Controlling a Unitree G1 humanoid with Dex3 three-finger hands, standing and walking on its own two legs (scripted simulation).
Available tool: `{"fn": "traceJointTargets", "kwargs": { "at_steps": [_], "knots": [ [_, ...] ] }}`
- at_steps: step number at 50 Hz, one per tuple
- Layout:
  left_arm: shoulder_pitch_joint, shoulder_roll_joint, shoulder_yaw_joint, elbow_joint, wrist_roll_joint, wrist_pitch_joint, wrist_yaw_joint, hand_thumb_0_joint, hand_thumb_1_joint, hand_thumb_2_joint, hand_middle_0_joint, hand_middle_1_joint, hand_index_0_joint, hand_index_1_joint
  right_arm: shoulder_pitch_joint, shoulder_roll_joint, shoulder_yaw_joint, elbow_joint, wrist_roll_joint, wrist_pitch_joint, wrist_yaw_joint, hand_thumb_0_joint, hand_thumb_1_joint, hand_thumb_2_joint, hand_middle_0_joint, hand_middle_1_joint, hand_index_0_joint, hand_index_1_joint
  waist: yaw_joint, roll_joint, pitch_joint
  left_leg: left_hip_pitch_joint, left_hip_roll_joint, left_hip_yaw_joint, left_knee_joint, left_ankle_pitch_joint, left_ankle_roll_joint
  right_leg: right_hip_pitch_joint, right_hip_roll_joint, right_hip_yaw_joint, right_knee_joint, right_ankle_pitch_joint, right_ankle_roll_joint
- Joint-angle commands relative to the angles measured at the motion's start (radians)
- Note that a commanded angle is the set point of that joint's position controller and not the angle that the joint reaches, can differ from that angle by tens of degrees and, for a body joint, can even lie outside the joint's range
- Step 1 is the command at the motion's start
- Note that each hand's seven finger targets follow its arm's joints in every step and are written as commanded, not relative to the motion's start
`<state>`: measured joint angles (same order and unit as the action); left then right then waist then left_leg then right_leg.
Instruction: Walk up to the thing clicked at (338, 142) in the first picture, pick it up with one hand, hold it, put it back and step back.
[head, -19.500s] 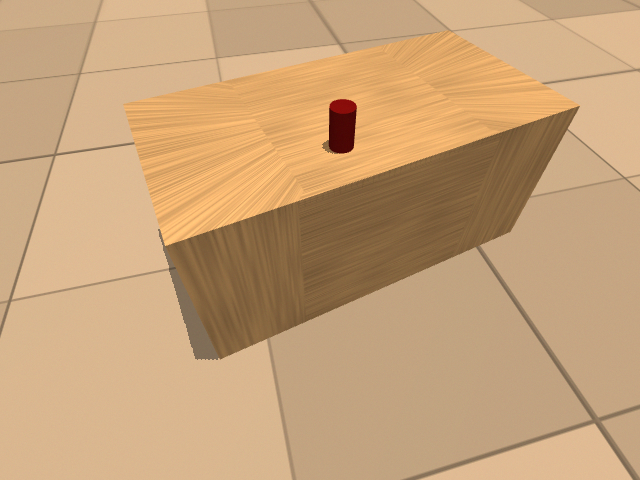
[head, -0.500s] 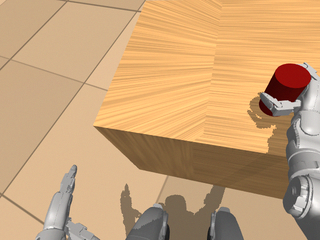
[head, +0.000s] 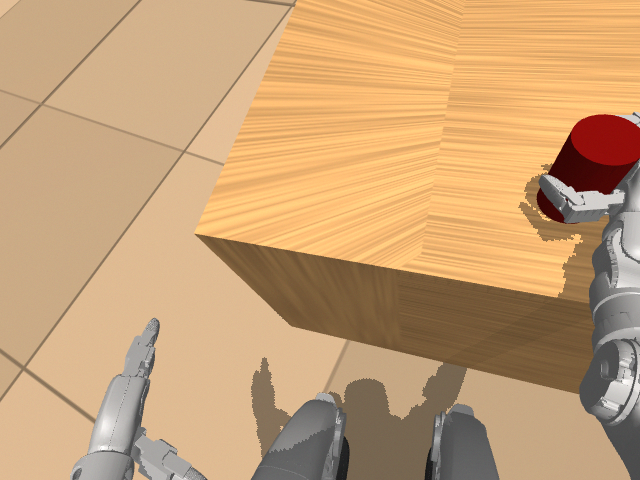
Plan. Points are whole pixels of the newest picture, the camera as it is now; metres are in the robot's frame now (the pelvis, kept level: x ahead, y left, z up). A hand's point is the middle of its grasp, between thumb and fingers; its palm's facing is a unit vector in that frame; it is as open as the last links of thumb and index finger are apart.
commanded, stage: loosen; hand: right
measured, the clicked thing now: (584, 173) +0.50 -0.22 +0.01
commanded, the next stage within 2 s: open in 0.14 s
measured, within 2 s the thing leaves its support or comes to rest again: neither
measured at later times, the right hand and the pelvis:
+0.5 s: hand (587, 168) +0.51 -0.23 +0.01, palm faces +0.25 +0.97 +0.00, open 12.4 cm; pelvis +0.00 +0.00 +0.00, yaw +0 degrees
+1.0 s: hand out of the picture +0.51 -0.28 +0.09, palm faces +0.32 +0.95 -0.03, open 17.2 cm; pelvis +0.01 +0.00 +0.02, yaw +0 degrees
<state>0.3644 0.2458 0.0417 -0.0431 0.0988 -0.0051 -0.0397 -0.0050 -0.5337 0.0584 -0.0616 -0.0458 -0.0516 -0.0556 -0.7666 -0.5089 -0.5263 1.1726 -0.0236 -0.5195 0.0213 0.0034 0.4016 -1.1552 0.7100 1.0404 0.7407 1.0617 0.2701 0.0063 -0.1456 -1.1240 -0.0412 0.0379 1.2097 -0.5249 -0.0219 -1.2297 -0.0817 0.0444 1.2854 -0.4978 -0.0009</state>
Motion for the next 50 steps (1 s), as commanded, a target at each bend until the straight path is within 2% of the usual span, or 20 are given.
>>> {"fn": "traceJointTargets", "kwargs": {
  "at_steps": [1,3,4,6,12,14,18,20,24,25,30,32,34,39,40,43,45,47,49,50],
  "knots": [
    [0.030,0.196,0.133,-0.196,-0.004,-0.050,0.020,0.000,-0.550,0.050,-0.048,-0.042,-0.042,-0.048,-0.440,-0.254,-0.016,-0.237,0.013,-0.090,-0.010,0.000,-0.191,-1.284,1.251,1.400,1.291,1.401,0.012,-0.255,-0.532,0.109,-0.032,0.018,-0.123,0.275,0.042,0.507,0.020,0.026,-0.146,0.292,-0.006],
    [0.037,0.173,0.115,-0.197,-0.003,-0.048,0.018,0.000,-0.554,0.052,-0.057,-0.045,-0.051,-0.051,-0.445,-0.242,-0.006,-0.207,0.009,-0.087,-0.009,0.000,-0.122,-1.235,1.261,1.376,1.303,1.376,0.013,-0.261,-0.517,0.100,-0.032,0.017,-0.119,0.258,0.043,0.490,0.021,0.023,-0.139,0.272,-0.007],
    [0.039,0.172,0.120,-0.203,-0.004,-0.048,0.016,0.000,-0.504,0.023,-0.054,-0.052,-0.062,-0.043,-0.440,-0.209,0.014,-0.207,0.012,-0.085,-0.002,0.000,-0.095,-1.155,1.221,1.296,1.248,1.296,0.018,-0.265,-0.527,0.105,-0.032,0.017,-0.119,0.263,0.043,0.481,0.023,0.024,-0.140,0.269,-0.006],
    [0.054,0.182,0.123,-0.206,-0.010,-0.047,0.019,0.000,-0.507,0.024,-0.055,-0.053,-0.063,-0.044,-0.430,-0.266,-0.022,-0.221,0.012,-0.078,-0.002,0.000,-0.069,-0.995,1.171,1.136,1.191,1.136,0.003,-0.266,-0.532,0.108,-0.031,0.020,-0.117,0.252,0.044,0.494,0.023,0.025,-0.146,0.269,-0.003],
    [0.047,0.176,0.118,-0.225,-0.010,-0.045,0.019,0.000,-0.525,0.040,-0.056,-0.054,-0.060,-0.049,-0.431,-0.226,0.008,-0.218,0.012,-0.065,0.003,0.000,0.194,-0.546,1.071,0.831,1.078,0.831,0.007,-0.282,-0.528,0.095,-0.033,0.022,-0.116,0.240,0.045,0.496,0.023,0.027,-0.151,0.253,-0.001],
    [0.047,0.182,0.121,-0.221,-0.011,-0.046,0.022,0.000,-0.546,0.060,-0.054,-0.050,-0.051,-0.053,-0.426,-0.240,0.003,-0.225,0.009,-0.061,0.002,0.000,0.337,-0.493,0.913,0.738,0.929,0.739,0.000,-0.254,-0.523,0.102,-0.033,0.023,-0.118,0.239,0.043,0.475,0.023,0.026,-0.147,0.241,-0.005],
    [0.038,0.166,0.104,-0.236,-0.013,-0.050,0.021,0.000,-0.549,0.061,-0.052,-0.051,-0.049,-0.055,-0.410,-0.221,0.005,-0.223,0.018,-0.056,0.007,0.000,0.446,-0.291,0.707,0.513,0.716,0.514,-0.001,-0.244,-0.520,0.128,-0.031,0.016,-0.125,0.257,0.038,0.456,0.026,0.021,-0.141,0.240,-0.010],
    [0.064,0.186,0.126,-0.214,-0.015,-0.046,0.024,0.000,-0.560,0.067,-0.053,-0.050,-0.047,-0.057,-0.418,-0.258,-0.014,-0.242,0.021,-0.055,0.006,0.000,0.470,-0.237,0.634,0.444,0.641,0.444,-0.002,-0.250,-0.535,0.140,-0.029,0.012,-0.122,0.281,0.036,0.464,0.027,0.017,-0.131,0.266,-0.011],
    [0.094,0.184,0.128,-0.194,-0.014,-0.043,0.021,0.000,-0.563,0.066,-0.053,-0.051,-0.045,-0.059,-0.393,-0.226,-0.003,-0.217,0.024,-0.047,0.009,0.000,0.480,-0.182,0.480,0.336,0.484,0.336,0.012,-0.247,-0.506,0.117,-0.032,0.017,-0.122,0.297,0.037,0.470,0.025,0.020,-0.128,0.300,-0.010],
    [0.065,0.176,0.117,-0.214,-0.015,-0.043,0.019,0.000,-0.560,0.064,-0.053,-0.051,-0.046,-0.059,-0.374,-0.228,-0.006,-0.208,0.019,-0.044,0.007,0.000,0.486,-0.181,0.437,0.317,0.443,0.318,-0.003,-0.225,-0.504,0.128,-0.032,0.017,-0.123,0.297,0.035,0.455,0.027,0.019,-0.128,0.291,-0.013],
    [0.073,0.179,0.128,-0.210,-0.016,-0.041,0.019,0.000,-0.562,0.063,-0.054,-0.052,-0.045,-0.062,-0.392,-0.235,-0.002,-0.244,0.018,-0.047,0.008,0.000,0.439,-0.171,0.274,0.228,0.276,0.228,-0.003,-0.249,-0.519,0.126,-0.031,0.015,-0.127,0.276,0.037,0.475,0.027,0.018,-0.137,0.269,-0.010],
    [0.052,0.155,0.099,-0.211,-0.011,-0.042,0.014,0.000,-0.538,0.045,-0.058,-0.050,-0.053,-0.055,-0.376,-0.195,0.004,-0.221,0.023,-0.048,0.010,0.000,0.449,-0.192,0.206,0.218,0.212,0.218,-0.004,-0.247,-0.519,0.118,-0.033,0.019,-0.113,0.297,0.038,0.474,0.026,0.022,-0.130,0.309,-0.008],
    [0.065,0.193,0.135,-0.245,-0.016,-0.041,0.019,0.000,-0.535,0.042,-0.058,-0.050,-0.054,-0.054,-0.395,-0.276,-0.028,-0.274,0.018,-0.055,0.007,0.000,0.474,-0.131,0.149,0.151,0.151,0.151,-0.004,-0.245,-0.582,0.164,-0.032,0.016,-0.115,0.338,0.034,0.505,0.027,0.022,-0.119,0.350,-0.011],
    [0.109,0.201,0.146,-0.198,-0.022,-0.019,0.020,0.000,-0.542,0.049,-0.055,-0.048,-0.048,-0.055,-0.404,-0.352,-0.061,-0.326,0.019,-0.037,0.013,0.000,0.525,-0.043,0.076,0.061,0.073,0.061,-0.021,-0.304,-0.574,0.179,-0.031,0.018,-0.143,0.342,0.038,0.575,0.027,0.017,-0.152,0.396,-0.004],
    [0.091,0.188,0.123,-0.210,-0.023,-0.019,0.018,0.000,-0.539,0.046,-0.055,-0.048,-0.049,-0.054,-0.411,-0.339,-0.056,-0.327,0.024,-0.030,0.018,0.000,0.524,-0.035,0.072,0.053,0.068,0.053,-0.023,-0.299,-0.566,0.188,-0.031,0.020,-0.151,0.343,0.038,0.583,0.028,0.016,-0.161,0.399,-0.003],
    [0.086,0.181,0.112,-0.158,-0.031,-0.013,0.026,0.000,-0.543,0.048,-0.052,-0.044,-0.044,-0.051,-0.459,-0.402,-0.061,-0.388,0.024,-0.008,0.028,0.000,0.538,-0.027,0.067,0.048,0.062,0.047,-0.050,-0.331,-0.562,0.215,-0.026,0.010,-0.186,0.326,0.038,0.612,0.028,0.007,-0.187,0.370,-0.004],
    [0.042,0.155,0.087,-0.142,-0.037,-0.013,0.027,0.000,-0.548,0.051,-0.052,-0.042,-0.043,-0.051,-0.393,-0.377,-0.053,-0.320,0.028,0.026,0.042,0.000,0.541,-0.027,0.067,0.047,0.062,0.046,-0.064,-0.315,-0.528,0.229,-0.025,0.015,-0.208,0.323,0.038,0.619,0.031,0.004,-0.218,0.369,0.000],
    [0.038,0.199,0.119,-0.135,-0.043,-0.008,0.038,0.000,-0.549,0.047,-0.053,-0.042,-0.045,-0.050,-0.415,-0.454,-0.080,-0.345,0.031,0.048,0.051,0.000,0.521,-0.027,0.067,0.044,0.061,0.043,-0.071,-0.308,-0.539,0.271,-0.024,0.017,-0.231,0.337,0.036,0.651,0.031,0.007,-0.243,0.388,-0.001],
    [0.008,0.161,0.062,-0.105,-0.046,-0.008,0.039,0.000,-0.560,0.052,-0.052,-0.040,-0.041,-0.050,-0.440,-0.419,-0.052,-0.303,0.043,0.078,0.076,0.000,0.527,-0.031,0.066,0.046,0.061,0.045,-0.070,-0.277,-0.507,0.303,-0.023,0.012,-0.259,0.357,0.031,0.637,0.032,0.001,-0.253,0.386,-0.006],
    [-0.002,0.123,0.028,-0.081,-0.052,-0.012,0.039,0.000,-0.563,0.052,-0.054,-0.040,-0.042,-0.052,-0.392,-0.345,-0.018,-0.215,0.052,0.099,0.098,0.000,0.504,-0.035,0.067,0.045,0.061,0.044,-0.057,-0.232,-0.443,0.302,-0.023,0.014,-0.270,0.355,0.030,0.594,0.033,0.003,-0.263,0.364,-0.008]
  ]
}}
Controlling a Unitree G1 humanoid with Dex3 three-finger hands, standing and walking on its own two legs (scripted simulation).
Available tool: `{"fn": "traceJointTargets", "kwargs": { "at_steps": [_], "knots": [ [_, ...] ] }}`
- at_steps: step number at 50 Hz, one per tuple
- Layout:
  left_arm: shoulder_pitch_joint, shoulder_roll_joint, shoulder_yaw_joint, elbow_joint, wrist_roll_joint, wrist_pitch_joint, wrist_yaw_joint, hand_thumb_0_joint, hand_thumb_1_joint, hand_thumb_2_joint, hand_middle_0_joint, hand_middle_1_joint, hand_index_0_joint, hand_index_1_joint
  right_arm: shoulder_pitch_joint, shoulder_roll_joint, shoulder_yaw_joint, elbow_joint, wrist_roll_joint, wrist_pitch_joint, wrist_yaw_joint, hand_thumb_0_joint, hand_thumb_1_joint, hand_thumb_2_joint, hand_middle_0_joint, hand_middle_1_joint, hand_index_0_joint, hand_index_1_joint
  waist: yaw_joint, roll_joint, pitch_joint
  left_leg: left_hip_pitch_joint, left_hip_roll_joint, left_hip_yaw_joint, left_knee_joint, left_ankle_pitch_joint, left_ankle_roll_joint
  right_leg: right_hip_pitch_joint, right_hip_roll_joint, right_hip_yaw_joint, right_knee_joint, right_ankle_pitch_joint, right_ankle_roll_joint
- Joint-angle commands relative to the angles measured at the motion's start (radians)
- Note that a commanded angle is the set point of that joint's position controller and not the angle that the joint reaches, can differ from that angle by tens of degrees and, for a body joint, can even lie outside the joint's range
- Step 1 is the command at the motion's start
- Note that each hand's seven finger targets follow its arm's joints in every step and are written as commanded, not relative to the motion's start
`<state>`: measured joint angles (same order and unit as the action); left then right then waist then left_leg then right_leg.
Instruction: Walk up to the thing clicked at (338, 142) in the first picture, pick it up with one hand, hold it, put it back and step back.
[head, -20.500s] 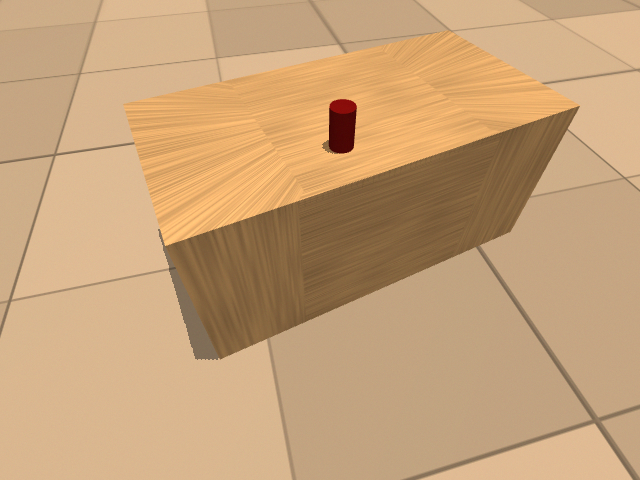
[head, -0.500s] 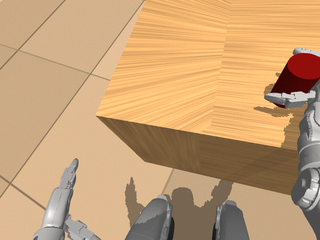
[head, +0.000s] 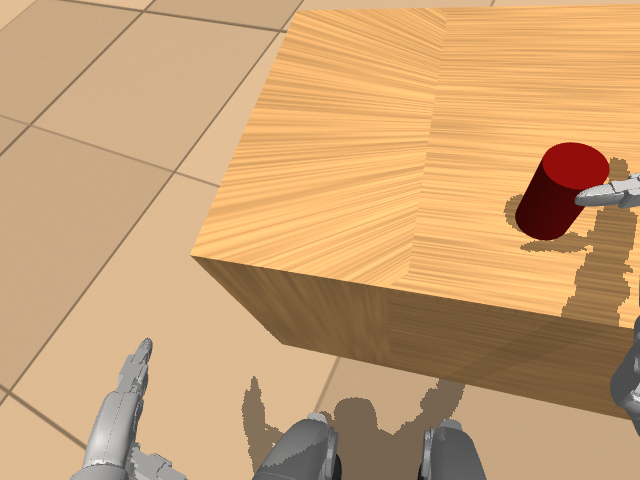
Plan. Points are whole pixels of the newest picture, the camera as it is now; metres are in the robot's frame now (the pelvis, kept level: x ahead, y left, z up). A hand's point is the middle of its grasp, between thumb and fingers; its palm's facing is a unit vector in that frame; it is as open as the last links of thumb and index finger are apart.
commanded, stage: rise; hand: right
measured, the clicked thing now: (556, 194) +0.50 -0.22 -0.02
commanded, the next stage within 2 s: sink last in 0.16 s
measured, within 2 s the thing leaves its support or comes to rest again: neither
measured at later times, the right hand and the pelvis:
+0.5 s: hand out of the picture +0.44 -0.40 +0.11, palm faces +0.52 +0.79 -0.33, open 17.2 cm; pelvis +0.02 -0.01 +0.05, yaw -1 degrees
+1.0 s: hand out of the picture +0.23 -0.26 +0.08, palm faces +0.34 +0.87 -0.35, open 17.0 cm; pelvis +0.03 +0.01 +0.07, yaw -3 degrees
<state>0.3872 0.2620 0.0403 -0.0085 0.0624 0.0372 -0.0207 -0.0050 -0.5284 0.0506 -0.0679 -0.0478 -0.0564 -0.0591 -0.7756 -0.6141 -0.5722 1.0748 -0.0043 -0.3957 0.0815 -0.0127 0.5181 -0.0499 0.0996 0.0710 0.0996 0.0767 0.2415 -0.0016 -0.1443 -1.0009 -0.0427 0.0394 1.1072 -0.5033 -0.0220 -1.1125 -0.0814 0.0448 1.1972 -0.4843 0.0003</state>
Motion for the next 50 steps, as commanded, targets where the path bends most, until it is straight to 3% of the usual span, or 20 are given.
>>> {"fn": "traceJointTargets", "kwargs": {
  "at_steps": [1,3,5,6,7,8,12,17,22,24,25,27,28,31,35,40,42,43,45,50],
  "knots": [
    [-0.024,0.112,0.041,-0.095,-0.023,-0.059,0.025,0.000,-0.562,0.051,-0.054,-0.041,-0.044,-0.052,-0.366,-0.236,0.030,-0.083,0.038,-0.013,0.056,0.000,0.491,-0.040,0.069,0.047,0.063,0.046,-0.024,-0.190,-0.406,0.180,-0.019,0.013,-0.177,0.330,0.027,0.459,0.032,0.003,-0.180,0.330,-0.014],
    [-0.045,0.162,0.071,-0.128,-0.029,-0.066,0.039,0.000,-0.561,0.045,-0.056,-0.041,-0.047,-0.050,-0.417,-0.311,0.016,-0.128,0.037,-0.001,0.072,0.000,0.483,-0.046,0.067,0.047,0.062,0.047,-0.020,-0.192,-0.453,0.204,-0.016,0.008,-0.193,0.329,0.028,0.498,0.029,0.005,-0.204,0.329,-0.015],
    [-0.028,0.156,0.059,-0.126,-0.034,-0.070,0.040,0.000,-0.577,0.067,-0.071,-0.052,-0.056,-0.067,-0.366,-0.234,0.054,-0.029,0.051,0.027,0.105,0.000,0.399,-0.062,0.069,0.053,0.068,0.053,-0.005,-0.155,-0.392,0.178,-0.019,0.022,-0.211,0.287,0.032,0.512,0.027,0.011,-0.240,0.301,-0.009],
    [-0.016,0.177,0.055,-0.171,-0.056,-0.044,0.039,0.000,-0.556,0.059,-0.067,-0.055,-0.058,-0.063,-0.262,-0.443,0.024,0.072,-0.051,0.094,0.045,0.000,0.439,-0.055,0.067,0.054,0.067,0.054,-0.098,-0.173,-0.368,0.224,-0.016,0.021,-0.249,0.276,0.034,0.538,0.043,-0.008,-0.292,0.304,0.001],
    [0.019,0.161,0.060,-0.128,-0.058,-0.024,0.036,0.000,-0.552,0.058,-0.062,-0.051,-0.054,-0.059,-0.353,-0.381,0.058,-0.003,-0.034,0.115,0.014,0.000,0.486,-0.049,0.063,0.056,0.066,0.056,-0.052,-0.189,-0.373,0.221,-0.020,0.022,-0.251,0.292,0.034,0.557,0.034,-0.005,-0.295,0.323,0.003],
    [0.080,0.179,0.079,-0.088,-0.054,-0.012,0.030,0.000,-0.555,0.058,-0.064,-0.049,-0.054,-0.058,-0.424,-0.340,0.095,-0.060,-0.032,0.128,0.003,0.000,0.468,-0.051,0.065,0.056,0.067,0.055,-0.046,-0.203,-0.376,0.206,-0.021,0.026,-0.254,0.289,0.037,0.592,0.036,-0.003,-0.309,0.336,0.006],
    [0.077,0.201,0.088,-0.040,-0.066,0.019,0.011,0.000,-0.522,0.058,-0.055,-0.039,-0.046,-0.048,-0.363,-0.510,0.024,-0.060,-0.068,0.197,-0.052,0.000,0.501,-0.045,0.062,0.056,0.064,0.056,-0.102,-0.208,-0.387,0.262,-0.016,0.026,-0.280,0.349,0.042,0.646,0.036,-0.009,-0.318,0.467,0.009],
    [-0.049,0.204,0.081,-0.013,-0.078,0.027,0.007,0.000,-0.556,0.077,-0.054,-0.046,-0.049,-0.051,-0.394,-0.529,0.014,-0.089,-0.076,0.222,-0.111,0.000,0.517,-0.057,0.060,0.053,0.055,0.054,-0.131,-0.227,-0.404,0.342,-0.006,0.011,-0.333,0.318,0.043,0.665,0.045,-0.028,-0.372,0.363,0.005],
    [-0.101,0.180,0.054,0.003,-0.089,0.021,0.018,0.000,-0.556,0.084,-0.057,-0.048,-0.049,-0.056,-0.293,-0.395,0.100,-0.120,-0.060,0.238,-0.128,0.000,0.485,-0.063,0.063,0.052,0.056,0.053,-0.138,-0.227,-0.459,0.371,-0.013,0.029,-0.361,0.387,0.045,0.823,0.031,-0.015,-0.394,0.550,0.020],
    [-0.050,0.206,0.083,0.052,-0.097,0.027,0.024,0.000,-0.562,0.085,-0.056,-0.044,-0.046,-0.055,-0.088,-0.390,0.086,-0.091,-0.048,0.261,-0.134,0.000,0.494,-0.062,0.062,0.053,0.055,0.053,-0.160,-0.183,-0.409,0.395,-0.014,0.037,-0.380,0.420,0.043,0.834,0.034,-0.021,-0.408,0.601,0.019],
    [-0.009,0.195,0.076,0.095,-0.098,0.034,0.026,0.000,-0.562,0.089,-0.056,-0.045,-0.044,-0.057,-0.013,-0.387,0.076,-0.123,-0.043,0.271,-0.137,0.000,0.482,-0.063,0.064,0.052,0.056,0.052,-0.166,-0.184,-0.374,0.404,-0.013,0.037,-0.387,0.436,0.042,0.824,0.034,-0.025,-0.423,0.608,0.021],
    [-0.024,0.171,0.067,0.089,-0.103,0.034,0.026,0.000,-0.558,0.091,-0.057,-0.048,-0.045,-0.060,-0.019,-0.254,0.170,-0.287,-0.015,0.282,-0.130,0.000,0.461,-0.065,0.066,0.051,0.056,0.051,-0.161,-0.201,-0.380,0.420,-0.011,0.038,-0.396,0.440,0.047,0.867,0.033,-0.024,-0.442,0.637,0.022],
    [-0.023,0.171,0.065,0.097,-0.109,0.035,0.026,0.000,-0.559,0.089,-0.058,-0.048,-0.046,-0.059,0.070,-0.258,0.159,-0.326,-0.004,0.292,-0.132,0.000,0.468,-0.065,0.064,0.052,0.055,0.052,-0.181,-0.195,-0.360,0.428,-0.008,0.038,-0.402,0.446,0.045,0.867,0.034,-0.028,-0.444,0.648,0.020],
    [-0.004,0.145,0.043,0.120,-0.124,0.042,0.029,0.000,-0.533,0.089,-0.057,-0.050,-0.048,-0.060,0.286,-0.245,0.150,-0.509,0.021,0.316,-0.143,0.000,0.433,-0.068,0.066,0.051,0.057,0.051,-0.218,-0.168,-0.292,0.505,0.004,0.035,-0.420,0.463,0.044,0.813,0.047,-0.046,-0.477,0.596,0.012],
    [-0.019,0.186,0.095,0.088,-0.130,0.039,0.061,0.000,-0.545,0.087,-0.059,-0.053,-0.050,-0.063,0.480,-0.129,0.209,-0.815,0.057,0.334,-0.163,0.000,0.430,-0.071,0.065,0.051,0.056,0.052,-0.223,-0.152,-0.215,0.509,0.002,0.041,-0.444,0.379,0.052,0.845,0.033,-0.040,-0.533,0.518,0.023],
    [-0.042,0.213,0.172,0.119,-0.129,0.018,0.106,0.000,-0.523,0.077,-0.058,-0.050,-0.051,-0.058,0.673,-0.061,0.204,-1.068,0.073,0.333,-0.196,0.000,0.431,-0.070,0.063,0.052,0.056,0.053,-0.227,-0.148,-0.120,0.541,0.013,0.029,-0.467,0.320,0.049,0.816,0.037,-0.047,-0.576,0.373,0.012],
    [-0.040,0.174,0.150,0.137,-0.125,0.008,0.115,0.000,-0.514,0.070,-0.056,-0.051,-0.052,-0.055,0.795,0.013,0.236,-1.095,0.075,0.333,-0.199,0.000,0.457,-0.066,0.061,0.054,0.056,0.054,-0.236,-0.094,-0.089,0.552,0.012,0.033,-0.468,0.315,0.044,0.804,0.037,-0.040,-0.576,0.370,0.007],
    [-0.039,0.116,0.097,0.137,-0.126,0.002,0.111,0.000,-0.516,0.071,-0.057,-0.051,-0.052,-0.056,0.883,0.069,0.264,-1.094,0.080,0.335,-0.194,0.000,0.453,-0.067,0.060,0.054,0.056,0.054,-0.250,-0.073,-0.049,0.566,0.016,0.028,-0.472,0.322,0.040,0.767,0.047,-0.055,-0.570,0.357,-0.001],
    [-0.037,0.118,0.117,0.165,-0.121,-0.006,0.121,0.000,-0.505,0.070,-0.054,-0.051,-0.051,-0.054,0.940,0.063,0.241,-1.159,0.080,0.328,-0.196,0.000,0.468,-0.064,0.060,0.055,0.056,0.055,-0.255,-0.075,-0.078,0.594,0.022,0.022,-0.467,0.369,0.034,0.781,0.056,-0.065,-0.555,0.401,-0.005],
    [-0.060,0.111,0.107,0.123,-0.113,-0.025,0.121,0.000,-0.492,0.067,-0.055,-0.062,-0.056,-0.061,1.136,0.166,0.319,-1.243,0.080,0.324,-0.180,0.000,0.453,-0.066,0.058,0.055,0.056,0.056,-0.259,-0.020,-0.050,0.586,0.031,0.010,-0.470,0.355,0.022,0.753,0.069,-0.081,-0.546,0.362,-0.013]
  ]
}}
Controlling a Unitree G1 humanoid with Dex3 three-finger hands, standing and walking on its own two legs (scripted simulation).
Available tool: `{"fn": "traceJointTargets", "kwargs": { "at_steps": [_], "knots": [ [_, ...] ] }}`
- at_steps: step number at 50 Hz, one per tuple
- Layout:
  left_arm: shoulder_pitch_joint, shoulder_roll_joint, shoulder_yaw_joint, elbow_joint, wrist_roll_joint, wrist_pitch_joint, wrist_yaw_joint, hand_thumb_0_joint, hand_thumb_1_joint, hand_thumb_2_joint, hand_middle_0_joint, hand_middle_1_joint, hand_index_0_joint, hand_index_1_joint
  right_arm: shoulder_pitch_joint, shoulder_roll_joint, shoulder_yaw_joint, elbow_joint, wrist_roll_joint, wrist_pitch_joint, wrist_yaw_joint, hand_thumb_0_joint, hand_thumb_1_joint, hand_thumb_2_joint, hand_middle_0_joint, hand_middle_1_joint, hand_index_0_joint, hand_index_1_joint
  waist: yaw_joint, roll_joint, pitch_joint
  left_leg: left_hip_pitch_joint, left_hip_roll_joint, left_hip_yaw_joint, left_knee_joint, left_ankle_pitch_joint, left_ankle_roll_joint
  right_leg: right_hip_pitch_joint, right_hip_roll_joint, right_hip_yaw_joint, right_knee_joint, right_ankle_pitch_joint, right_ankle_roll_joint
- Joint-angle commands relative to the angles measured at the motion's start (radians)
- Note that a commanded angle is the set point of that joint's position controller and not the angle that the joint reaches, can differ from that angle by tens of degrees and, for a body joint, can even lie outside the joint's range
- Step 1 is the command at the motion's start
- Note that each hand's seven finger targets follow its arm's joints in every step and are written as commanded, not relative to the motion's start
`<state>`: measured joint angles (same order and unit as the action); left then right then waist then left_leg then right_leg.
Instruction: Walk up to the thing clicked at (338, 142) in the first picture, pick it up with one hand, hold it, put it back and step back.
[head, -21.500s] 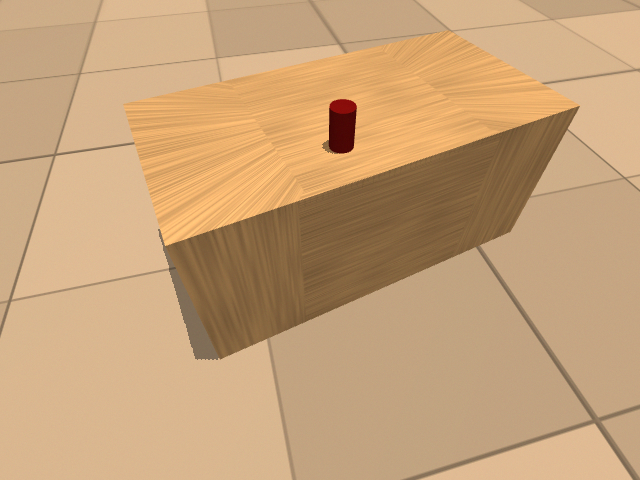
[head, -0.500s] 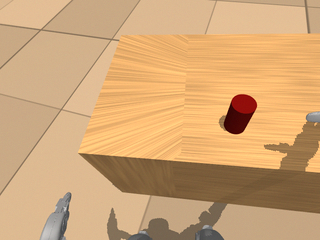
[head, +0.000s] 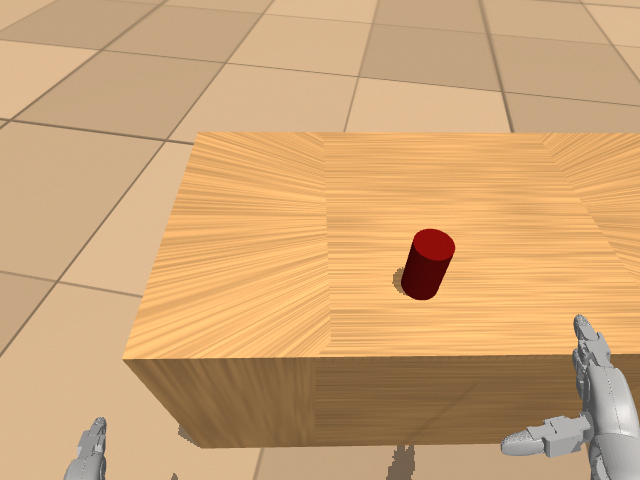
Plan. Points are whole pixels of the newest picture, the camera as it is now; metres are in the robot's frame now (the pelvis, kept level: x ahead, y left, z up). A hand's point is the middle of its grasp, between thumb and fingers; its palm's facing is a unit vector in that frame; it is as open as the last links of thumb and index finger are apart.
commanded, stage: sink last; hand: right
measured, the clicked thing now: (426, 265) +0.47 -0.20 -0.09
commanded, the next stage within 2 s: home in 0.38 s
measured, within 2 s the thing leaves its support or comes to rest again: neither
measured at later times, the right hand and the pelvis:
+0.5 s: hand (543, 452) +0.15 -0.24 +0.00, palm faces +0.30 +0.88 -0.37, open 17.3 cm; pelvis -0.02 +0.02 -0.01, yaw +0 degrees
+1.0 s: hand (466, 472) +0.15 -0.17 -0.07, palm faces +0.10 +0.98 -0.19, open 17.4 cm; pelvis -0.02 +0.00 -0.01, yaw +0 degrees
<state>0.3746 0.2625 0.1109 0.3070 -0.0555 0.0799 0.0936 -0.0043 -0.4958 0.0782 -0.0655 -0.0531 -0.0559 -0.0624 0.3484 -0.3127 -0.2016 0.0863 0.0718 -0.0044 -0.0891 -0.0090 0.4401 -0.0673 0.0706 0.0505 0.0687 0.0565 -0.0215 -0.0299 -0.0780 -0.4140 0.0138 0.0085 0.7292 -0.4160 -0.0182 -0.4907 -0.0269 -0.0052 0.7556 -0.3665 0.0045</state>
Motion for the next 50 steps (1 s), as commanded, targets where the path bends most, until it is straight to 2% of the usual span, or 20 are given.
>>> {"fn": "traceJointTargets", "kwargs": {
  "at_steps": [1,4,7,11,12,13,18,21,24,25,26,27,29,31,32,35,40,42,47,50],
  "knots": [
    [-0.035,0.128,0.057,-0.212,0.006,-0.071,0.011,0.000,-0.504,0.067,-0.057,-0.061,-0.055,-0.062,0.052,-0.126,-0.052,-0.241,0.004,-0.068,-0.006,0.000,0.456,-0.065,0.058,0.055,0.056,0.055,0.014,0.038,-0.111,-0.008,-0.024,0.038,-0.095,0.269,0.013,0.127,0.017,-0.034,-0.097,0.238,-0.020],
    [-0.003,0.138,0.080,-0.229,0.008,-0.077,0.017,0.000,-0.510,0.058,-0.056,-0.061,-0.057,-0.060,0.103,-0.136,-0.063,-0.283,0.002,-0.068,-0.004,0.000,0.498,-0.050,0.054,0.053,0.053,0.053,0.008,0.052,-0.117,-0.001,-0.011,0.028,-0.098,0.299,0.004,0.123,0.026,-0.042,-0.080,0.253,-0.024],
    [0.003,0.130,0.086,-0.215,0.012,-0.085,0.026,0.000,-0.515,0.061,-0.057,-0.065,-0.058,-0.064,0.019,-0.111,-0.032,-0.255,-0.003,-0.069,0.006,0.000,0.501,-0.052,0.053,0.054,0.054,0.054,0.050,0.085,-0.030,-0.073,0.007,-0.008,-0.128,0.208,-0.005,0.096,0.029,-0.047,-0.069,0.158,-0.028],
    [0.020,0.123,0.090,-0.182,0.018,-0.096,0.032,0.000,-0.511,0.052,-0.055,-0.065,-0.060,-0.059,0.043,-0.129,-0.068,-0.225,-0.011,-0.068,0.005,0.000,0.531,-0.052,0.051,0.058,0.054,0.058,0.020,0.066,-0.034,-0.086,0.010,-0.011,-0.125,0.140,0.003,0.088,0.031,-0.042,-0.070,0.122,-0.021],
    [0.027,0.118,0.080,-0.176,0.017,-0.099,0.030,0.000,-0.509,0.052,-0.054,-0.065,-0.060,-0.059,0.055,-0.114,-0.053,-0.192,-0.013,-0.064,0.006,0.000,0.528,-0.056,0.050,0.059,0.054,0.059,0.026,0.059,-0.013,-0.102,0.005,-0.004,-0.124,0.107,0.007,0.076,0.029,-0.041,-0.078,0.093,-0.020],
    [0.026,0.070,0.034,-0.166,0.019,-0.102,0.023,0.000,-0.510,0.054,-0.055,-0.067,-0.060,-0.061,0.055,-0.117,-0.056,-0.209,-0.014,-0.070,0.008,0.000,0.529,-0.056,0.050,0.059,0.053,0.059,0.003,0.037,-0.021,-0.093,0.010,-0.009,-0.119,0.107,0.009,0.068,0.033,-0.045,-0.070,0.100,-0.017],
    [-0.036,0.087,0.041,-0.176,0.027,-0.126,0.025,0.000,-0.523,0.062,-0.054,-0.062,-0.054,-0.061,0.059,-0.163,-0.107,-0.231,-0.012,-0.087,-0.003,0.000,0.538,-0.055,0.049,0.059,0.053,0.059,-0.023,0.010,-0.057,-0.075,0.013,-0.018,-0.118,0.068,0.015,0.063,0.034,-0.044,-0.065,0.087,-0.010],
    [-0.067,0.095,0.029,-0.213,0.029,-0.133,0.027,0.000,-0.532,0.070,-0.056,-0.061,-0.052,-0.064,0.062,-0.174,-0.122,-0.247,-0.008,-0.098,-0.010,0.000,0.515,-0.058,0.050,0.058,0.053,0.058,-0.032,0.022,-0.067,-0.051,0.014,-0.019,-0.123,0.072,0.012,0.054,0.035,-0.044,-0.063,0.094,-0.009],
    [-0.036,0.130,0.073,-0.197,0.029,-0.137,0.034,0.000,-0.449,0.158,-0.107,-0.140,-0.106,-0.144,0.073,-0.178,-0.142,-0.243,-0.004,-0.104,-0.015,0.000,0.513,-0.080,0.058,0.061,0.058,0.061,-0.021,0.027,-0.059,-0.059,0.007,-0.011,-0.125,0.076,0.012,0.076,0.029,-0.043,-0.072,0.100,-0.009],
    [-0.041,0.106,0.044,-0.203,0.029,-0.139,0.031,0.000,-0.508,0.078,-0.055,-0.067,-0.054,-0.067,0.075,-0.156,-0.124,-0.240,-0.004,-0.106,-0.013,0.000,0.502,-0.053,0.050,0.055,0.053,0.055,-0.022,0.030,-0.046,-0.061,0.001,0.000,-0.121,0.075,0.014,0.079,0.025,-0.039,-0.079,0.099,-0.009],
    [-0.038,0.120,0.060,-0.219,0.028,-0.141,0.031,0.000,-0.428,0.158,-0.114,-0.147,-0.113,-0.147,0.100,-0.161,-0.140,-0.192,-0.005,-0.105,-0.014,0.000,0.491,-0.092,0.060,0.064,0.060,0.064,-0.015,0.073,-0.037,-0.058,-0.001,0.008,-0.120,0.094,0.010,0.070,0.025,-0.038,-0.074,0.113,-0.013],
    [-0.036,0.089,0.024,-0.222,0.027,-0.141,0.026,0.000,-0.348,0.238,-0.110,-0.150,-0.110,-0.151,0.085,-0.125,-0.104,-0.212,-0.006,-0.106,-0.007,0.000,0.502,-0.086,0.059,0.062,0.059,0.062,-0.007,0.073,-0.034,-0.061,-0.001,0.007,-0.121,0.102,0.008,0.074,0.024,-0.041,-0.076,0.115,-0.013],
    [-0.045,0.034,-0.033,-0.219,0.025,-0.142,0.020,0.000,-0.188,0.398,-0.121,-0.167,-0.120,-0.168,0.054,-0.119,-0.095,-0.210,-0.008,-0.118,-0.002,0.000,0.504,-0.084,0.058,0.062,0.058,0.062,-0.015,0.062,-0.018,-0.069,-0.003,0.008,-0.120,0.089,0.012,0.067,0.025,-0.043,-0.081,0.111,-0.011],
    [-0.064,0.007,-0.071,-0.218,0.025,-0.145,0.011,0.000,-0.028,0.529,-0.134,-0.189,-0.133,-0.189,0.053,-0.076,-0.049,-0.185,-0.012,-0.122,0.009,0.000,0.527,-0.070,0.056,0.058,0.056,0.058,-0.014,0.060,-0.008,-0.081,-0.006,0.011,-0.115,0.076,0.016,0.062,0.023,-0.043,-0.089,0.101,-0.009],
    [-0.068,-0.034,-0.118,-0.216,0.027,-0.149,0.005,0.000,0.052,0.550,-0.138,-0.194,-0.137,-0.195,0.015,-0.071,-0.042,-0.205,-0.013,-0.131,0.014,0.000,0.501,-0.085,0.058,0.062,0.058,0.062,-0.016,0.040,0.000,-0.081,-0.005,0.008,-0.117,0.068,0.017,0.063,0.024,-0.046,-0.090,0.097,-0.007],
    [-0.020,0.026,-0.063,-0.167,0.031,-0.151,0.006,0.000,0.292,0.586,-0.144,-0.205,-0.143,-0.206,0.043,-0.087,-0.048,-0.166,-0.017,-0.126,0.016,0.000,0.541,-0.062,0.054,0.055,0.054,0.055,0.000,0.008,-0.010,-0.093,-0.011,0.019,-0.105,0.053,0.022,0.067,0.023,-0.047,-0.104,0.068,-0.008],
    [-0.001,0.087,-0.001,-0.176,0.030,-0.158,0.005,0.000,0.580,0.716,-0.168,-0.242,-0.166,-0.243,0.055,-0.028,0.038,-0.119,-0.024,-0.093,0.025,0.000,0.525,-0.071,0.056,0.058,0.056,0.058,0.035,0.035,-0.063,-0.087,-0.023,0.044,-0.064,0.147,0.019,0.099,0.011,-0.029,-0.093,0.139,-0.012],
    [-0.022,0.060,-0.032,-0.194,0.026,-0.162,-0.002,0.000,0.656,0.777,-0.179,-0.259,-0.177,-0.260,0.040,0.026,0.103,-0.088,-0.030,-0.080,0.030,0.000,0.529,-0.069,0.056,0.057,0.056,0.057,0.042,0.042,-0.057,-0.102,-0.026,0.049,-0.046,0.156,0.021,0.094,0.004,-0.020,-0.088,0.149,-0.012],
    [-0.089,0.022,-0.071,-0.227,0.029,-0.151,0.001,0.000,0.788,0.837,-0.189,-0.277,-0.188,-0.278,-0.013,-0.007,0.107,-0.112,-0.043,-0.072,0.013,0.000,0.544,-0.059,0.054,0.055,0.054,0.055,0.016,-0.008,-0.138,-0.075,-0.025,0.040,-0.024,0.141,0.028,0.080,0.003,-0.015,-0.072,0.138,-0.005],
    [-0.076,0.026,-0.072,-0.222,0.031,-0.147,0.003,0.000,0.871,0.886,-0.198,-0.291,-0.197,-0.292,-0.013,-0.008,0.119,-0.085,-0.044,-0.064,0.004,0.000,0.528,-0.069,0.056,0.057,0.056,0.057,0.015,-0.038,-0.120,-0.074,-0.027,0.044,-0.016,0.128,0.030,0.059,-0.001,-0.008,-0.081,0.121,0.003]
  ]
}}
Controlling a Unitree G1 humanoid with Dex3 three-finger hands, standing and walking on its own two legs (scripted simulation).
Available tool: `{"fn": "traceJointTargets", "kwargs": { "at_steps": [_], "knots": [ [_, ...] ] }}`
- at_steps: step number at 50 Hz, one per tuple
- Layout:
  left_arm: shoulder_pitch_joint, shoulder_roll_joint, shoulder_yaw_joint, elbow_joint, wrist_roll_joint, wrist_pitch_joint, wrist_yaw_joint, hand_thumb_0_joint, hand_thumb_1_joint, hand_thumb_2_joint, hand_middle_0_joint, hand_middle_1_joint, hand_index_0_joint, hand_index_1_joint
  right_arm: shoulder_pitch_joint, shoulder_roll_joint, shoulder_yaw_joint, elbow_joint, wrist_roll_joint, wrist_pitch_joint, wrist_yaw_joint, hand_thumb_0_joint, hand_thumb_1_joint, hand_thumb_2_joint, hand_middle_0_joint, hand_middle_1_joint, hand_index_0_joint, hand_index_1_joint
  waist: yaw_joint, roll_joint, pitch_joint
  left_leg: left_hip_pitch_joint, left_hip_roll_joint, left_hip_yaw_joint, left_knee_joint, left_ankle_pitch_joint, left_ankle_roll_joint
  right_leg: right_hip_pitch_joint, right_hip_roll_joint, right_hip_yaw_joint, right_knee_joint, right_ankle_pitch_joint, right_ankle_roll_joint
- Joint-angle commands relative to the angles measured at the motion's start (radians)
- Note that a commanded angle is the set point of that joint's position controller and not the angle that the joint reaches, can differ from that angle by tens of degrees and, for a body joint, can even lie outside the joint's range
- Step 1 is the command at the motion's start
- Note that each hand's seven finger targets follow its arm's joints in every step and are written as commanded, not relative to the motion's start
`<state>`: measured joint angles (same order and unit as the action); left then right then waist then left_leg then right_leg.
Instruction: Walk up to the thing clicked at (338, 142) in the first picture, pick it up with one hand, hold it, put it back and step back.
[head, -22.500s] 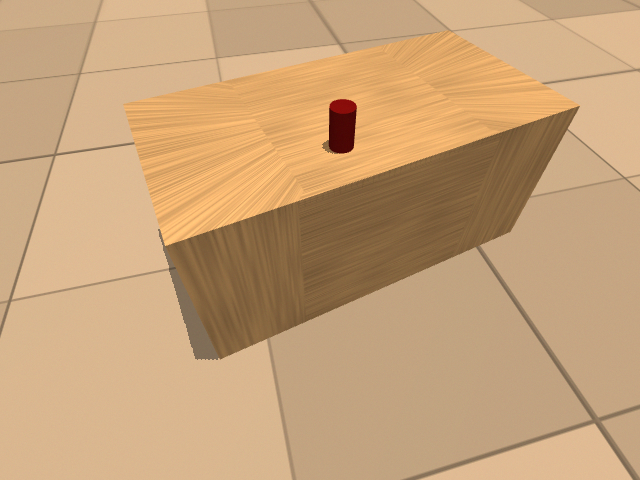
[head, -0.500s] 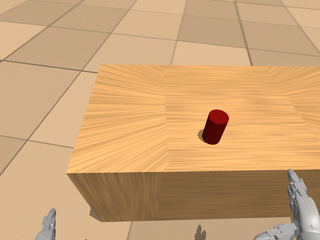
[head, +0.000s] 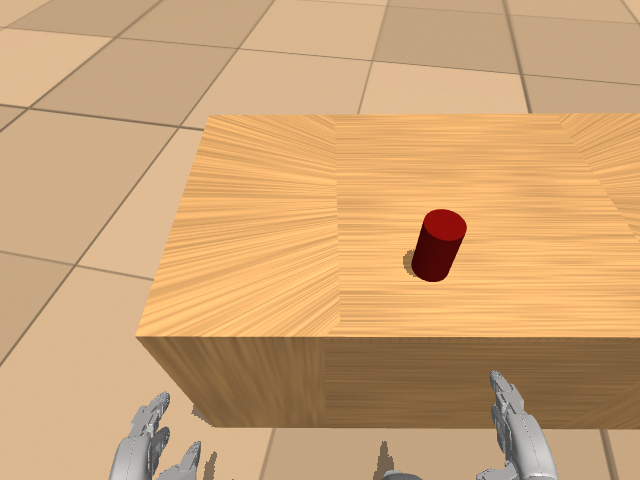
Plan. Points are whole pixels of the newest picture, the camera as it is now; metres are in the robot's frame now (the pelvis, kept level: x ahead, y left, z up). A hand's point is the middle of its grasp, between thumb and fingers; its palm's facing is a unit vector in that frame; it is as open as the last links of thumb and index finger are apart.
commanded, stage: home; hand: right
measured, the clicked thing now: (437, 247) +0.49 -0.21 -0.08
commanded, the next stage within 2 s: none
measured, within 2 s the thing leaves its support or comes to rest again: neither
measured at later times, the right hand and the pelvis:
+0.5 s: hand (473, 445) +0.18 -0.17 -0.07, palm faces +0.11 +0.96 -0.26, open 17.5 cm; pelvis +0.00 +0.00 -0.01, yaw +0 degrees
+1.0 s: hand (471, 448) +0.17 -0.17 -0.07, palm faces +0.12 +0.95 -0.28, open 17.4 cm; pelvis +0.00 +0.01 -0.01, yaw +0 degrees
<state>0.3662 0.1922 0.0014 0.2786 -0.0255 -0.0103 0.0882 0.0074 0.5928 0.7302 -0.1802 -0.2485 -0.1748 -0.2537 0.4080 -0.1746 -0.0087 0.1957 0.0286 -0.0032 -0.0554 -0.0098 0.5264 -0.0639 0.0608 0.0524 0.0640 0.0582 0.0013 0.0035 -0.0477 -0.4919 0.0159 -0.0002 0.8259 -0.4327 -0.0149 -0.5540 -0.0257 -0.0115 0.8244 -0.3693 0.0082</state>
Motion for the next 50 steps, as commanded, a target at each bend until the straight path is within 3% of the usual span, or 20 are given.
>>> {"fn": "traceJointTargets", "kwargs": {
  "at_steps": [1,4,5,6,7,9,10,11,12,14,17,19,21,23,25,26,28,33,47,50],
  "knots": [
    [-0.067,0.086,0.028,-0.189,0.003,-0.050,0.008,0.000,0.872,0.886,-0.198,-0.291,-0.197,-0.292,-0.064,-0.165,-0.094,-0.212,-0.001,-0.067,-0.037,0.000,0.548,-0.057,0.054,0.054,0.054,0.054,-0.024,-0.103,-0.160,0.019,-0.025,0.049,-0.109,0.157,0.030,0.119,0.002,-0.011,-0.140,0.140,0.001],
    [-0.053,0.087,0.034,-0.193,0.003,-0.040,0.009,0.000,0.888,0.896,-0.200,-0.294,-0.199,-0.296,-0.026,-0.157,-0.076,-0.188,0.000,-0.054,-0.038,0.000,0.551,-0.055,0.053,0.053,0.053,0.053,-0.017,-0.088,-0.149,0.016,-0.026,0.045,-0.112,0.172,0.027,0.110,0.005,-0.022,-0.130,0.146,-0.003],
    [-0.078,0.165,0.055,-0.013,0.002,-0.041,0.016,0.000,0.896,0.901,-0.201,-0.295,-0.200,-0.297,0.015,-0.178,-0.132,-0.229,0.000,-0.048,-0.060,0.000,0.599,-0.027,0.049,0.045,0.049,0.045,-0.014,-0.092,-0.161,0.012,-0.043,0.047,-0.092,0.186,0.030,0.123,-0.004,-0.008,-0.107,0.159,-0.006],
    [-0.071,0.146,0.042,-0.028,0.001,-0.042,0.018,0.000,0.896,0.900,-0.201,-0.295,-0.199,-0.296,0.044,-0.119,-0.065,-0.188,-0.003,-0.033,-0.056,0.000,0.595,-0.030,0.049,0.046,0.049,0.046,0.006,-0.069,-0.133,0.003,-0.043,0.049,-0.097,0.194,0.028,0.117,-0.006,-0.010,-0.102,0.167,-0.009],
    [-0.092,0.137,0.037,-0.045,-0.001,-0.053,0.015,0.000,0.896,0.900,-0.201,-0.295,-0.199,-0.297,0.035,-0.100,-0.029,-0.219,-0.003,-0.029,-0.055,0.000,0.581,-0.038,0.050,0.048,0.050,0.048,0.010,-0.060,-0.132,0.002,-0.043,0.054,-0.092,0.205,0.027,0.113,-0.008,-0.009,-0.101,0.175,-0.008],
    [-0.103,0.133,0.037,-0.014,-0.001,-0.053,0.016,0.000,0.897,0.900,-0.201,-0.295,-0.200,-0.297,0.045,-0.082,-0.013,-0.193,-0.003,-0.012,-0.059,0.000,0.568,-0.045,0.052,0.050,0.052,0.050,0.024,-0.038,-0.116,-0.015,-0.041,0.049,-0.095,0.229,0.021,0.095,-0.004,-0.013,-0.081,0.186,-0.015],
    [-0.114,0.134,0.034,-0.002,-0.003,-0.055,0.018,0.000,0.897,0.900,-0.201,-0.296,-0.200,-0.297,-0.001,-0.115,-0.036,-0.230,-0.003,-0.012,-0.064,0.000,0.573,-0.042,0.051,0.049,0.051,0.049,0.020,-0.034,-0.098,-0.031,-0.041,0.050,-0.099,0.202,0.021,0.082,-0.002,-0.011,-0.085,0.159,-0.016],
    [-0.111,0.145,0.042,0.014,-0.002,-0.056,0.016,0.000,0.897,0.900,-0.201,-0.296,-0.200,-0.297,0.033,-0.100,-0.028,-0.195,-0.006,-0.005,-0.065,0.000,0.562,-0.049,0.052,0.051,0.052,0.051,0.022,-0.020,-0.102,-0.040,-0.045,0.053,-0.089,0.199,0.023,0.083,-0.008,-0.004,-0.085,0.160,-0.016],
    [-0.125,0.138,0.037,0.007,-0.001,-0.056,0.018,0.000,0.897,0.901,-0.201,-0.296,-0.200,-0.297,-0.003,-0.106,-0.018,-0.261,-0.006,-0.006,-0.065,0.000,0.575,-0.041,0.051,0.049,0.051,0.049,0.026,-0.036,-0.124,-0.036,-0.043,0.047,-0.092,0.212,0.022,0.099,-0.007,-0.006,-0.076,0.171,-0.016],
    [-0.132,0.141,0.040,0.026,-0.004,-0.062,0.020,0.000,0.897,0.901,-0.201,-0.296,-0.200,-0.297,0.010,-0.105,-0.028,-0.236,-0.005,0.007,-0.067,0.000,0.561,-0.049,0.052,0.051,0.052,0.051,0.023,0.012,-0.112,-0.039,-0.044,0.053,-0.092,0.194,0.019,0.086,-0.006,0.002,-0.073,0.156,-0.019],
    [-0.138,0.147,0.046,0.033,-0.004,-0.066,0.027,0.000,0.897,0.901,-0.201,-0.297,-0.200,-0.298,0.017,-0.126,-0.049,-0.265,-0.008,0.022,-0.075,0.000,0.549,-0.056,0.053,0.053,0.053,0.053,0.019,0.016,-0.182,-0.009,-0.042,0.045,-0.079,0.262,0.012,0.109,-0.002,-0.002,-0.046,0.215,-0.022],
    [-0.136,0.156,0.048,0.049,-0.004,-0.069,0.032,0.000,0.897,0.901,-0.201,-0.297,-0.200,-0.298,0.029,-0.124,-0.039,-0.248,-0.009,0.040,-0.079,0.000,0.552,-0.054,0.053,0.053,0.053,0.053,0.019,-0.015,-0.140,-0.034,-0.042,0.043,-0.081,0.217,0.018,0.093,-0.001,-0.003,-0.056,0.178,-0.017],
    [-0.153,0.144,0.041,0.040,-0.003,-0.075,0.038,0.000,0.897,0.901,-0.201,-0.297,-0.200,-0.298,-0.012,-0.115,-0.028,-0.298,-0.007,0.044,-0.083,0.000,0.553,-0.053,0.053,0.052,0.053,0.052,0.021,-0.013,-0.162,-0.032,-0.043,0.043,-0.084,0.200,0.020,0.100,-0.002,-0.001,-0.053,0.160,-0.018],
    [-0.151,0.145,0.041,0.045,-0.002,-0.081,0.043,0.000,0.897,0.901,-0.201,-0.297,-0.200,-0.298,0.009,-0.141,-0.060,-0.288,-0.009,0.058,-0.091,0.000,0.562,-0.048,0.052,0.051,0.052,0.051,0.013,0.003,-0.167,-0.026,-0.038,0.036,-0.098,0.193,0.014,0.083,0.003,-0.006,-0.042,0.142,-0.023],
    [-0.141,0.151,0.044,0.059,-0.001,-0.086,0.047,0.000,0.897,0.901,-0.201,-0.298,-0.200,-0.299,0.049,-0.113,-0.035,-0.254,-0.011,0.075,-0.090,0.000,0.555,-0.051,0.052,0.052,0.052,0.052,0.021,-0.003,-0.145,-0.035,-0.038,0.036,-0.095,0.195,0.014,0.077,0.005,-0.009,-0.045,0.141,-0.022],
    [-0.147,0.152,0.045,0.053,0.000,-0.087,0.048,0.000,0.897,0.901,-0.201,-0.298,-0.200,-0.299,0.012,-0.128,-0.040,-0.313,-0.009,0.073,-0.091,0.000,0.562,-0.047,0.052,0.051,0.052,0.051,0.016,-0.025,-0.166,-0.033,-0.039,0.039,-0.091,0.196,0.017,0.087,0.004,-0.007,-0.047,0.147,-0.019],
    [-0.155,0.150,0.041,0.057,0.001,-0.091,0.052,0.000,0.897,0.901,-0.201,-0.298,-0.200,-0.299,0.029,-0.127,-0.039,-0.283,-0.008,0.084,-0.093,0.000,0.562,-0.047,0.052,0.051,0.051,0.051,0.017,-0.004,-0.121,-0.045,-0.039,0.040,-0.104,0.165,0.016,0.062,0.005,-0.006,-0.049,0.117,-0.021],
    [-0.151,0.153,0.040,0.066,0.003,-0.104,0.059,0.000,0.897,0.901,-0.201,-0.298,-0.200,-0.299,0.022,-0.122,-0.037,-0.294,-0.010,0.100,-0.096,0.000,0.555,-0.051,0.052,0.052,0.052,0.052,0.021,-0.020,-0.119,-0.063,-0.041,0.040,-0.099,0.139,0.019,0.065,0.003,-0.003,-0.055,0.092,-0.019],
    [-0.155,0.145,0.035,0.061,0.010,-0.124,0.074,0.000,0.897,0.902,-0.201,-0.300,-0.200,-0.300,0.025,-0.130,-0.043,-0.330,-0.015,0.132,-0.100,0.000,0.541,-0.058,0.053,0.054,0.053,0.054,0.022,0.003,-0.160,-0.035,-0.037,0.039,-0.093,0.207,0.009,0.063,0.007,-0.006,-0.026,0.148,-0.023],
    [-0.154,0.146,0.036,0.067,0.009,-0.125,0.075,0.000,0.897,0.902,-0.201,-0.299,-0.200,-0.300,0.016,-0.127,-0.036,-0.327,-0.016,0.137,-0.100,0.000,0.543,-0.057,0.053,0.053,0.053,0.053,0.023,-0.016,-0.141,-0.054,-0.037,0.040,-0.094,0.166,0.013,0.053,0.008,-0.005,-0.037,0.114,-0.020]
  ]
}}
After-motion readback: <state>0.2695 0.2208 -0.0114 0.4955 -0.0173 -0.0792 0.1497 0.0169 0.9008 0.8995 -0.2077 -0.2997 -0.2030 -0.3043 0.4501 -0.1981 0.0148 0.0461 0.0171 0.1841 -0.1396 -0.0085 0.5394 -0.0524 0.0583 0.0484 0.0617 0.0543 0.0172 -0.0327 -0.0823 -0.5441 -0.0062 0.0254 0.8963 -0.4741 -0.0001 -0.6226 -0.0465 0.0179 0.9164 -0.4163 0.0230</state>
